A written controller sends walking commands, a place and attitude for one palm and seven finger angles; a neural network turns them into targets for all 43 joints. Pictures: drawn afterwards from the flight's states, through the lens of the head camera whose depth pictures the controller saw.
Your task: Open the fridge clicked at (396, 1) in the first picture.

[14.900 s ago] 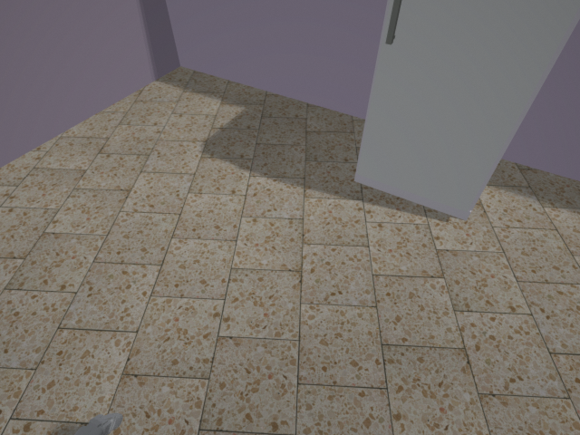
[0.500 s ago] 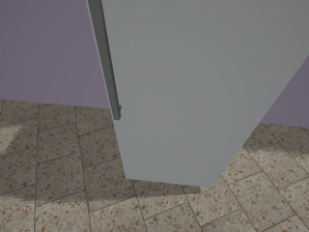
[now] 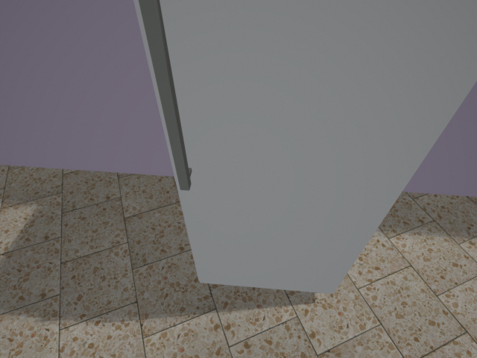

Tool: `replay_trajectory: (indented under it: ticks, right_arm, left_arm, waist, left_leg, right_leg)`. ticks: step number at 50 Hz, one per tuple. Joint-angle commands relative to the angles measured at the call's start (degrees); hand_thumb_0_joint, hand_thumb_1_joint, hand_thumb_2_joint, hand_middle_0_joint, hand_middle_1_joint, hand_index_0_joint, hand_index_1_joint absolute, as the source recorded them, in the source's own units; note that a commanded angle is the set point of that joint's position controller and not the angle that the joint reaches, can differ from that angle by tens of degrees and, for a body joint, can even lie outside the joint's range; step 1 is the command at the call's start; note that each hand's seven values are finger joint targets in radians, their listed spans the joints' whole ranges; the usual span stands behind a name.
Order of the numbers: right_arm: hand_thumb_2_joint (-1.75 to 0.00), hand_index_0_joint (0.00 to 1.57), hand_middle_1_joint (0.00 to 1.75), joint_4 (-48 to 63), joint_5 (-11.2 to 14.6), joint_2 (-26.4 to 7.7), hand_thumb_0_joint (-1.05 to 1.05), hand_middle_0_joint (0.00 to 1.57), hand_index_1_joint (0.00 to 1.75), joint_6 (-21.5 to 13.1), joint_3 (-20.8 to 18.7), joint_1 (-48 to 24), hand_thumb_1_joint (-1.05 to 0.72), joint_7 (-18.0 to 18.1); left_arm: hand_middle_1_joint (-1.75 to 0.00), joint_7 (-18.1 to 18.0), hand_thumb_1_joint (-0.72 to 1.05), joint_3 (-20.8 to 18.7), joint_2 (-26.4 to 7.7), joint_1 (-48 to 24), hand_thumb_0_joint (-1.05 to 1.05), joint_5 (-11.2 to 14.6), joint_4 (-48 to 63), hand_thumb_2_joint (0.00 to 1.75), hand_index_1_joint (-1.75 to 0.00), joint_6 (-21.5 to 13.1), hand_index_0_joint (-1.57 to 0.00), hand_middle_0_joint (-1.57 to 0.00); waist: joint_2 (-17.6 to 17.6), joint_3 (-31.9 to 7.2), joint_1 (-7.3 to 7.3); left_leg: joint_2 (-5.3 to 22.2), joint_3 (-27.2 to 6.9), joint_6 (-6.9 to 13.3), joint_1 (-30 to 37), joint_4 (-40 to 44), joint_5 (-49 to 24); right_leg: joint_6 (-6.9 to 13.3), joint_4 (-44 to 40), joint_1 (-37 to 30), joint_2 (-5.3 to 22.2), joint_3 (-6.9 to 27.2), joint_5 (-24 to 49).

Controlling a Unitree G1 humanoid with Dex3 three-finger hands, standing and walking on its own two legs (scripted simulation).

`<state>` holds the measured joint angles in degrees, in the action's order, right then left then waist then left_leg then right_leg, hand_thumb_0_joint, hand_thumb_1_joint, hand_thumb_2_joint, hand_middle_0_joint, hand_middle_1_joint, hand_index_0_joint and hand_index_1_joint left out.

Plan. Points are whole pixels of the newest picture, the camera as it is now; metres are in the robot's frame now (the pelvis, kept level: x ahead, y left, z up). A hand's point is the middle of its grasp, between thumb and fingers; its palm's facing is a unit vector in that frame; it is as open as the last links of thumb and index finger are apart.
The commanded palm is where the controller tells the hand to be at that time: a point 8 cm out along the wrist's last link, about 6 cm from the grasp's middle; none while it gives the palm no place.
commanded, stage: look again from close up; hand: left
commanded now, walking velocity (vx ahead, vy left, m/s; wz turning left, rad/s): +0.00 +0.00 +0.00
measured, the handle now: (173, 104) +0.49 +0.15 +0.18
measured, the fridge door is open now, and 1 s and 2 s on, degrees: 0 0 0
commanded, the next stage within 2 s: raise the hand to about handle height in 0.56 s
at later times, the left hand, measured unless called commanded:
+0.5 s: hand out of the picture -0.01 +0.17 -0.17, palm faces +0.01 -0.98 -0.19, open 7.3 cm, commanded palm none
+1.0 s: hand (144, 309) +0.19 +0.16 +0.01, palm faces -0.05 -1.00 -0.05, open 8.1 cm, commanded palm +0.12 +0.23 -0.02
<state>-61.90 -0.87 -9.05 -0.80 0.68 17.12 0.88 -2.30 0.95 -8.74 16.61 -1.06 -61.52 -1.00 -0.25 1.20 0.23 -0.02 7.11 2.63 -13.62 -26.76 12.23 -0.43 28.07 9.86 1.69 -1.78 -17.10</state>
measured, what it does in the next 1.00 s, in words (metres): stands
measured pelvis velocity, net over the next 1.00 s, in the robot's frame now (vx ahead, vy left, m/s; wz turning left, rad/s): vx -0.02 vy -0.02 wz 0.02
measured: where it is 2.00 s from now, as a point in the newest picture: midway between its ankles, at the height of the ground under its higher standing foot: outside the picture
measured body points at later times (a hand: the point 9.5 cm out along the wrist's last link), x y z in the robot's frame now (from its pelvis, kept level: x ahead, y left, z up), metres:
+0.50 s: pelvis +0.00 +0.00 +0.00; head +0.01 +0.01 +0.45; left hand -0.01 +0.22 -0.16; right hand +0.02 -0.23 -0.15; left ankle +0.03 +0.09 -0.74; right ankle -0.02 -0.12 -0.74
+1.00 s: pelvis -0.02 -0.02 -0.03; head -0.01 -0.02 +0.42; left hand +0.19 +0.22 +0.01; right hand +0.18 -0.27 -0.08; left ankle +0.03 +0.09 -0.74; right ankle -0.02 -0.12 -0.74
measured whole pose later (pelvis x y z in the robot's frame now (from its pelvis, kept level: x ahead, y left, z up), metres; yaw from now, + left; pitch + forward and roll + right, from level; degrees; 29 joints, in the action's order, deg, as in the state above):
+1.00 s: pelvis -0.02 -0.02 -0.03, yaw +1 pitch +5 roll +1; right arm -34.6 1.9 -13.9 -12.2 -2.0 9.3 0.1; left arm 18.8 -9.6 -13.3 18.8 14.2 -11.5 -26.7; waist 1.0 -5.1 2.3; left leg 1.9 5.2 1.0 -31.7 -45.0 18.3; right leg 1.6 47.2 27.6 1.0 -3.5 -24.7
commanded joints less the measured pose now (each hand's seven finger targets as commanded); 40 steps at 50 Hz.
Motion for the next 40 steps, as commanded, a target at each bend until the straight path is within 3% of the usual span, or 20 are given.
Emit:
replay_trajectory:
  ticks: [1, 16, 24, 30, 32, 33, 34, 35, 36, 37, 38, 40]
  right_arm:
    - [-0.9, 0.2, 0.3, 1.57, 0.11, -5.46, 0.0, 0.2, 0.3, -1.36, -1.2, 2.1, -0.9, 0.47]
    - [-0.9, 0.2, 0.3, 0.63, 0.29, -6.16, 0.0, 0.2, 0.3, -1.28, -1.39, 0.34, -0.9, 0.66]
    - [-0.9, 0.2, 0.3, 0.09, 0.21, -6.48, 0.0, 0.2, 0.3, -1.1, -1.45, 0.07, -0.9, 0.63]
    - [-0.9, 0.2, 0.3, -0.17, 0.23, -6.31, 0.0, 0.2, 0.3, -1.31, -1.48, 0.5, -0.9, 0.67]
    - [-0.9, 0.2, 0.3, -0.32, 0.18, -6.56, 0.0, 0.2, 0.3, -1.27, -1.43, 0.31, -0.9, 0.66]
    - [-0.9, 0.2, 0.3, 3.33, 0.65, -7.81, 0.0, 0.2, 0.3, -1.39, -1.35, -3.26, -0.9, 0.15]
    - [-0.9, 0.2, 0.3, 23.87, 3.65, -16.57, 0.0, 0.2, 0.3, -8.72, -2.87, -0.69, -0.9, 2.68]
    - [-0.9, 0.2, 0.3, 21.54, 4.22, -11.07, 0.0, 0.2, 0.3, -13.38, 0.18, -7.12, -0.9, 4.8]
    - [-0.9, 0.2, 0.3, 19.17, 2.79, -12.1, 0.0, 0.2, 0.3, -16.01, -1.04, -4.86, -0.9, 4.61]
    - [-0.9, 0.2, 0.3, 17.45, 4.16, -8.68, 0.0, 0.2, 0.3, -16.23, -0.91, -4.67, -0.9, 3.72]
    - [-0.9, 0.2, 0.3, 21.72, 4.72, -11.74, 0.0, 0.2, 0.3, -16.32, -1.55, -4.32, -0.9, 3.5]
    - [-0.9, 0.2, 0.3, 25.44, 3.61, -12.85, 0.0, 0.2, 0.3, -17.59, -2.74, -6.64, -0.9, 3.74]
  left_arm:
    - [-0.3, -0.1, 0.9, -0.99, -5.86, 4.2, 0.0, 0.24, 1.09, 0.9, -0.3, -0.6, -0.2, -0.2]
    - [-0.3, 0.05, 0.9, -0.91, -5.99, 4.55, 0.0, 0.11, -0.3, 0.9, -0.3, -0.47, -0.2, -0.2]
    - [-0.3, 0.2, 0.9, -0.95, -5.88, 4.37, 0.0, 0.11, -0.7, 0.9, -0.3, -0.24, -0.2, -0.2]
    - [-0.3, 0.18, 0.9, -1.18, -6.33, 4.38, 0.0, 0.0, -0.62, 0.9, -0.3, -0.4, -0.2, -0.2]
    - [-0.3, 0.2, 0.9, -1.2, -6.22, 4.2, 0.0, 0.12, -0.77, 0.9, -0.3, -0.28, -0.2, -0.2]
    - [-0.3, -2.03, 0.9, -0.57, -5.79, 6.73, 0.0, -0.72, -1.75, 0.9, -0.3, -1.12, -0.2, -0.2]
    - [-0.32, -1.53, 0.88, -7.59, -18.88, -33.52, 0.0, 11.42, 86.8, 0.89, -0.32, -12.44, -0.2, -0.2]
    - [-0.33, -3.71, 0.85, -11.27, -22.76, -26.31, 0.0, 8.39, 85.9, 0.88, -0.33, -11.29, -0.2, -0.2]
    - [-0.34, -5.28, 0.83, -6.04, -12.93, -9.78, 0.0, 7.84, 71.61, 0.87, -0.34, -8.99, -0.21, -0.21]
    - [-0.36, -5.22, 0.81, 1.61, 0.31, 8.15, 0.0, 8.16, 56.16, 0.86, -0.36, -3.28, -0.21, -0.21]
    - [-0.37, -4.1, 0.78, -0.1, -1.74, 1.0, 0.0, 11.72, 68.35, 0.85, -0.37, -4.22, -0.21, -0.21]
    - [-0.4, -1.4, 0.74, -3.7, -5.29, -0.07, 0.0, 10.76, 66.85, 0.83, -0.4, -9.74, -0.21, -0.21]
  waist:
    - [-0.33, 1.7, -0.43]
    - [0.1, 1.68, -0.39]
    - [0.21, 3.1, -0.44]
    - [1.29, 1.41, -0.69]
    - [0.24, 1.9, -0.66]
    - [1.04, 3.8, -1.33]
    - [-7.78, -25.32, 6.72]
    - [-16.05, -19.95, 1.65]
    - [-13.1, -19.65, 0.65]
    - [-6.91, -7.96, 1.81]
    - [-6.93, -4.75, 1.85]
    - [-1.26, -0.42, 2.77]
  left_leg:
    - [6.46, -8.2, 0.1, 1.96, 6.09, -4.87]
    - [6.93, -7.99, -0.08, 3.91, 7.13, -5.81]
    - [7.12, -8.53, -0.24, 3.19, 8.89, -1.88]
    - [7.22, -8.5, -0.01, 3.82, 8.27, -5.47]
    - [7.17, -8.59, -0.16, 3.73, 8.89, -3.96]
    - [7.92, -7.64, -1.58, 0.89, -2.12, -11.8]
    - [1.01, -8.1, -1.79, 18.99, 2.58, -11.64]
    - [2.91, -6.14, -2.89, 18.64, 3.94, -10.82]
    - [3.99, -8.36, -3.62, 14.5, 5.61, -6.35]
    - [4.31, -9.68, -2.7, 7.36, 7.2, 2.1]
    - [3.33, -10.95, -2.31, 3.54, 6.18, 7.41]
    - [1.52, -10.52, -2.21, -1.48, 1.74, 9.35]
  right_leg:
    - [2.56, -5.91, 3.47, 4.1, 4.61, 5.84]
    - [2.18, -7.71, 2.87, 4.39, 4.69, 7.18]
    - [2.19, -8.31, 3.61, 4.17, 4.55, 4.49]
    - [2.19, -8.2, 1.86, 4.42, 4.22, 6.64]
    - [2.19, -8.29, 2.6, 4.47, 4.26, 5.15]
    - [1.67, -8.67, 4.33, 6.1, 5.83, 15.01]
    - [1.87, -2.02, 1.25, -0.34, -0.9, 15.68]
    - [2.23, 1.76, 3.94, -0.84, -1.3, 8.13]
    - [2.57, 3.17, 6.08, -0.93, -3.19, 1.66]
    - [1.99, 2.8, 10.9, -1.16, -3.58, -0.39]
    - [1.65, 1.61, 10.4, -0.85, -3.98, -0.02]
    - [1.49, -0.15, 12.76, -0.83, -3.68, -2.25]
